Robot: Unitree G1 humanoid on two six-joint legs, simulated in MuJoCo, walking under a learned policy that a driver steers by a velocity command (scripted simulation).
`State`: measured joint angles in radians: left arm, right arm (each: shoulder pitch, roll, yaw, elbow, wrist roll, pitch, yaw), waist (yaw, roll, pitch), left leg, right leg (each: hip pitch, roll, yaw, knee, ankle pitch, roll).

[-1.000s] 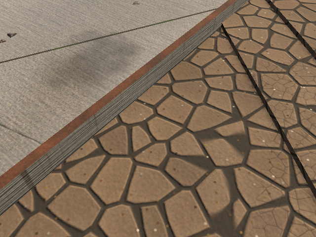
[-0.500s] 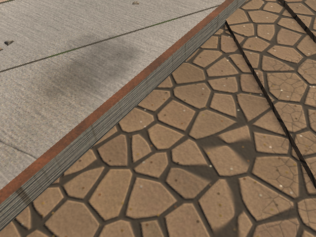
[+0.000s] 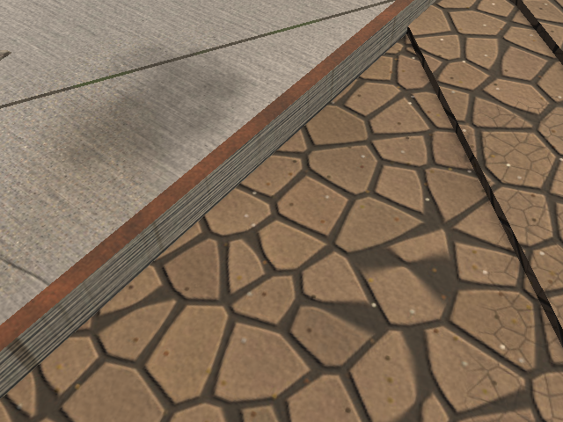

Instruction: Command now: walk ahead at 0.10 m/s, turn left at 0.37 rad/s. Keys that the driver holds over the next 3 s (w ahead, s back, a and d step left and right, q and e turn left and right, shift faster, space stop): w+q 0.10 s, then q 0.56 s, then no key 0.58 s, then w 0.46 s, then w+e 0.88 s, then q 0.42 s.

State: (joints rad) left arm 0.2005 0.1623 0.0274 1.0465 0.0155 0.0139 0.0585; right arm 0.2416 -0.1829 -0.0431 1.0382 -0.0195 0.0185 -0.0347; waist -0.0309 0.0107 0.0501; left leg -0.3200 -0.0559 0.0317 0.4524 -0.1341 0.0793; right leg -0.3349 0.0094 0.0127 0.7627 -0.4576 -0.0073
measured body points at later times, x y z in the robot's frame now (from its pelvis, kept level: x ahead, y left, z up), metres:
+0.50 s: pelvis +0.05 +0.00 +0.00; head +0.08 +0.02 +0.44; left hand -0.02 +0.25 -0.15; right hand +0.26 -0.18 -0.13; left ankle +0.06 +0.10 -0.73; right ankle +0.01 -0.12 -0.74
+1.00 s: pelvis +0.09 +0.02 +0.00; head +0.11 +0.02 +0.45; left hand +0.06 +0.30 -0.12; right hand +0.29 -0.17 -0.13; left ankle +0.06 +0.10 -0.74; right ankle +0.14 -0.08 -0.73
